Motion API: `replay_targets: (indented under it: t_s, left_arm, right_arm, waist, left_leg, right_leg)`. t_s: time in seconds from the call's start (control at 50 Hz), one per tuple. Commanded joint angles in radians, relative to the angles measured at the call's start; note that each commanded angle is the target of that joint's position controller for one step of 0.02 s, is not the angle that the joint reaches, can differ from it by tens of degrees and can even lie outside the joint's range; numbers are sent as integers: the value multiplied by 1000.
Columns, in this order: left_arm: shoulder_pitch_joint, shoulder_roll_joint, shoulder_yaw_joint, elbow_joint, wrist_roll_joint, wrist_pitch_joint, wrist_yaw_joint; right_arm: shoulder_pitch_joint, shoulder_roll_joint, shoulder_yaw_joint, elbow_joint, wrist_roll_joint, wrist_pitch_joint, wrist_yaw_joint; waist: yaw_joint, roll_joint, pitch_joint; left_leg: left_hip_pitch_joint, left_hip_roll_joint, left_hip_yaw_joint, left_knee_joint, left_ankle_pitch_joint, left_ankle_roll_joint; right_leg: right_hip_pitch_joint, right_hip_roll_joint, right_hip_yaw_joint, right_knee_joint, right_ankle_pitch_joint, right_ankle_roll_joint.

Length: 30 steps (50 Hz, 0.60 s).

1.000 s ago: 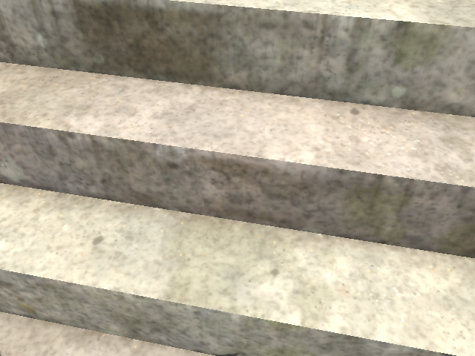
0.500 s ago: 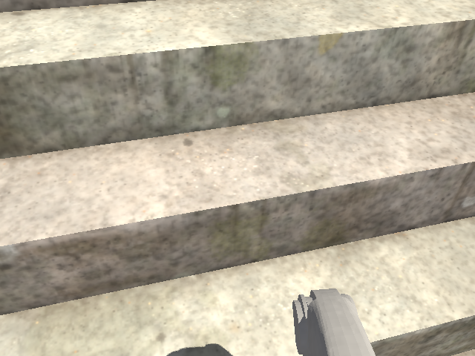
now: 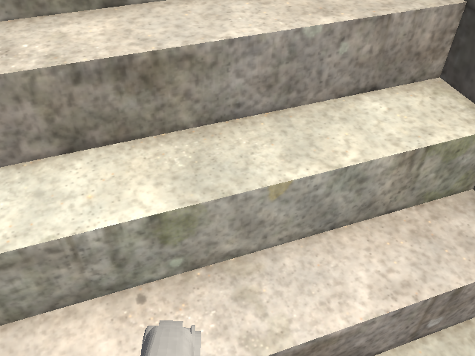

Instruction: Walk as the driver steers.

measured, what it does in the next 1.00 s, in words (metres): climbs: left foot 0.21 m higher, then right foot 0.20 m higher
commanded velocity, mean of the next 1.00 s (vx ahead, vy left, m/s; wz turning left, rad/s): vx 0.50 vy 0.00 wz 0.13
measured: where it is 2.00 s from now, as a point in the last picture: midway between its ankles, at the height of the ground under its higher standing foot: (200, 29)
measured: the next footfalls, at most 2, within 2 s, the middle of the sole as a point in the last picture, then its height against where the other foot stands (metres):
left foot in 0.12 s outside the picture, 0.21 m higher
right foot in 0.74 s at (324, 289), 0.20 m higher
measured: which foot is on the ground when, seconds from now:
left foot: up 0.00-0.10, down 0.12-0.76, up 0.78-1.00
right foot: down 0.00-0.24, up 0.26-0.72, down 0.74-1.00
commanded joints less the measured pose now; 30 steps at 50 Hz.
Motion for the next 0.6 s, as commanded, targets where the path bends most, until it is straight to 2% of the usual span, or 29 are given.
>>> replay_targets:
  t_s: [0.02, 0.04, 0.06, 0.08, 0.1, 0.12, 0.14, 0.16, 0.18, 0.2, 0.22, 0.24, 0.26, 0.28, 0.3, 0.32, 0.34, 0.36, 0.38, 0.42, 0.44, 0.46, 0.48, 0.5, 0.52, 0.54, 0.56, 0.58, 0.6]
  left_arm:
    - [-9, 121, 9, -104, -28, -42, -8]
    - [-9, 130, 7, -115, -51, -44, -20]
    - [-87, 143, 5, -137, -77, -41, -33]
    - [-52, 162, 4, -134, -86, -51, -39]
    - [-16, 220, 19, -116, -109, -68, -40]
    - [-20, 263, 36, -114, -105, -75, -48]
    - [-26, 310, 62, -108, -101, -79, -57]
    - [45, 296, 67, -81, -60, -86, -60]
    - [72, 274, 74, -65, -42, -80, -66]
    - [64, 266, 78, -49, -58, -57, -73]
    - [52, 241, 80, -44, -58, -44, -78]
    - [31, 218, 83, -25, -40, -30, -94]
    - [-41, 137, 74, -10, -29, -3, -112]
    - [-331, 108, 96, -292, -117, -44, 35]
    - [-467, 60, 79, -400, -79, -51, 78]
    - [-480, -38, 51, -472, -72, -59, 93]
    - [-445, -73, 33, -493, -73, -67, 100]
    - [-411, -70, 26, -493, -78, -72, 101]
    - [-375, -48, 27, -494, -85, -77, 98]
    - [-405, -10, 30, -521, -85, -62, 96]
    - [-441, 9, 31, -551, -80, -47, 96]
    - [-471, 26, 37, -573, -73, -33, 95]
    - [-502, 54, 41, -601, -76, -23, 93]
    - [-526, 25, 45, -595, -93, -14, 99]
    - [-551, 18, 49, -619, -93, -11, 101]
    - [-603, 15, 57, -649, -79, -8, 106]
    - [-784, 53, 3, -647, -59, 34, 58]
    - [-886, 15, -16, -688, -59, 38, 47]
    - [-954, -19, -44, -723, -66, 25, 37]
  right_arm:
    - [-194, -120, -12, -86, -9, 33, -35]
    - [-195, -96, -4, -107, -14, 62, -42]
    - [-196, -95, -2, -119, -25, 95, -41]
    - [-245, -77, 4, -156, -28, 116, -30]
    - [-264, -63, -2, -188, -23, 116, -8]
    - [-216, -62, -5, -201, -23, 113, -1]
    - [-213, -100, -13, -221, -15, 105, 2]
    - [-153, -108, -17, -201, -23, 109, -7]
    - [-75, -111, -27, -172, -18, 111, -15]
    - [-46, -121, -40, -164, -14, 123, -25]
    - [-12, -121, -49, -143, -18, 136, -26]
    - [96, -128, -58, -96, -23, 143, -35]
    - [197, -143, -66, -65, -72, 152, -45]
    - [138, -164, -90, 21, -10, 103, -115]
    - [177, -139, -80, 49, 3, 62, -135]
    - [226, -91, -75, 102, -6, 29, -142]
    - [287, -41, -66, 165, -14, -5, -138]
    - [286, 1, -59, 186, -14, -27, -128]
    - [263, 16, -57, 178, -14, -48, -120]
    - [240, -10, -56, 162, 4, -81, -115]
    - [232, -13, -55, 151, 11, -90, -115]
    - [228, -32, -60, 130, 10, -103, -117]
    - [226, -56, -66, 110, 20, -113, -129]
    - [301, -72, -75, 128, 12, -116, -141]
    - [361, -76, -82, 128, 6, -124, -147]
    - [419, -85, -94, 123, -3, -127, -152]
    - [724, 7, -48, 268, -76, -74, -89]
    - [890, 20, -44, 316, -118, -49, -70]
    - [850, 44, -41, 321, -145, -23, -63]
  waist:
    - [10, -67, 97]
    - [-1, -91, 76]
    - [-46, -102, 62]
    - [-26, -126, 45]
    - [-25, -207, -1]
    - [-44, -230, -28]
    - [-45, -231, -60]
    - [-23, -192, -170]
    - [-25, -164, -176]
    - [-67, -142, -141]
    - [-98, -113, -105]
    - [-137, -64, -50]
    - [-194, 154, 13]
    - [-100, 235, 3]
    - [-118, 107, 86]
    - [-67, 82, 156]
    - [-27, 69, 174]
    - [-10, 66, 208]
    - [10, 55, 214]
    - [34, 36, 253]
    - [51, -13, 276]
    - [55, -29, 273]
    - [58, -40, 275]
    - [15, 41, 230]
    - [4, 67, 222]
    - [-28, 81, 229]
    - [-146, 205, -65]
    - [-191, 160, 34]
    - [-171, 90, 90]
  left_leg:
    - [142, 28, 163, -208, -199, -96]
    - [193, 18, 208, -328, -249, -101]
    - [375, 4, 243, -568, -348, -101]
    - [483, -26, 269, -719, -470, -132]
    - [565, -105, 393, -745, -593, -163]
    - [576, -139, 398, -860, -597, -165]
    - [545, -152, 381, -971, -643, -128]
    - [596, -136, 311, -973, -536, -75]
    - [707, -126, 252, -1028, -501, -51]
    - [767, -147, 212, -1114, -545, -69]
    - [830, -157, 185, -1194, -544, -79]
    - [937, -113, 53, -1303, -572, -42]
    - [919, 67, -302, -1537, -584, 86]
    - [965, 133, -529, -1652, -920, 154]
    - [986, 153, -547, -1715, -956, 121]
    - [1016, 161, -502, -1734, -905, 52]
    - [1082, 154, -422, -1750, -817, -6]
    - [1147, 135, -340, -1761, -700, -49]
    - [1184, 127, -280, -1806, -593, -55]
    - [1195, 140, -209, -1860, -423, -44]
    - [1138, 153, -188, -1886, -338, -49]
    - [1105, 154, -168, -1911, -286, -42]
    - [1055, 154, -142, -1955, -239, -28]
    - [1131, 188, -165, -1988, -127, 25]
    - [1254, 207, -193, -1993, -101, 32]
    - [1383, 228, -218, -2012, -48, 45]
    - [1661, 228, -261, -1779, 53, 53]
    - [1889, 266, -269, -1750, 110, 30]
    - [1892, 287, -246, -1800, 5, 2]
  right_leg:
    - [-149, -213, 229, -347, 207, -99]
    - [-112, -255, 248, -364, 366, -147]
    - [-164, -286, 211, -397, 618, -191]
    - [-120, -327, 221, -427, 889, -253]
    - [-16, -335, 192, -407, 1312, -291]
    - [162, -368, 184, -351, 1626, -324]
    - [334, -367, 157, -239, 1929, -300]
    - [434, -363, 127, -153, 2137, -249]
    - [361, -366, 128, -121, 2157, -245]
    - [287, -363, 142, -97, 2138, -264]
    - [208, -317, 117, -42, 1996, -274]
    - [29, -261, 116, 56, 1739, -267]
    - [-161, -120, 123, 468, 810, -165]
    - [-311, 10, 68, 997, 309, -58]
    - [-531, 18, 141, 1342, 185, -55]
    - [-677, 2, 183, 1439, 220, -80]
    - [-780, -11, 208, 1466, 222, -102]
    - [-856, -4, 215, 1498, 228, -104]
    - [-900, -3, 189, 1517, 202, -93]
    - [-947, -55, 131, 1471, 137, -57]
    - [-913, -96, 128, 1387, 137, -39]
    - [-871, -121, 92, 1331, 177, -26]
    - [-793, -152, 51, 1164, 224, -9]
    - [-830, -122, -26, 1338, 139, -8]
    - [-919, -163, 15, 1364, 95, -7]
    - [-1042, -171, 19, 1419, 17, -16]
    - [-1362, -86, 107, 1683, -178, -107]
    - [-1677, -68, 183, 1753, -329, -166]
    - [-1789, -108, 166, 1625, -400, -209]
Velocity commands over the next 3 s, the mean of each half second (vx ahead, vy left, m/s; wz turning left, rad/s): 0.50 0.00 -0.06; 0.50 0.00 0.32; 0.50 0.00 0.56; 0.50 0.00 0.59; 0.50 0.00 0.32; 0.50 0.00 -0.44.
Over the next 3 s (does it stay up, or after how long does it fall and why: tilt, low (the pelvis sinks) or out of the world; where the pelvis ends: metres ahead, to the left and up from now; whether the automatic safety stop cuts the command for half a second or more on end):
stays up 1.23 0.44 1.09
